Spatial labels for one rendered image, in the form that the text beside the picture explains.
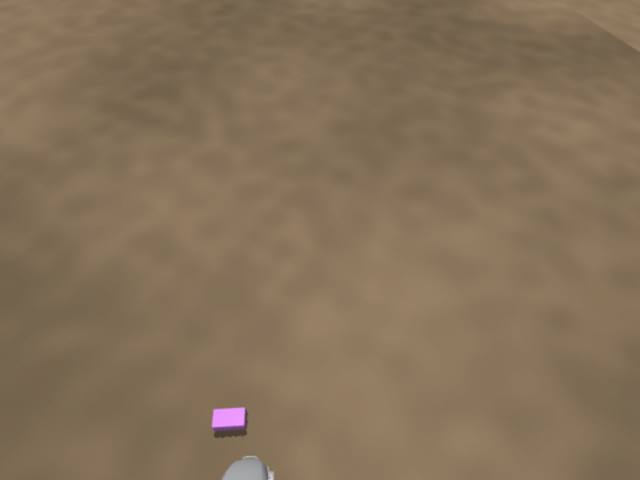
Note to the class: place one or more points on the small box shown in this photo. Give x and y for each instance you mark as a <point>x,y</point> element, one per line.
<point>229,419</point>

